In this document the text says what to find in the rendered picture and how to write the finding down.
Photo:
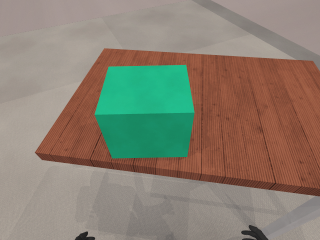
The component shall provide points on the table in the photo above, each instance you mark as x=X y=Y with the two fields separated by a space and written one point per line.
x=256 y=124

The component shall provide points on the carton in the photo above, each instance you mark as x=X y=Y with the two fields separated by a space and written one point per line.
x=146 y=111

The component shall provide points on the robot right hand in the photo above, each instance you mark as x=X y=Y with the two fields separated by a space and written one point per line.
x=255 y=232

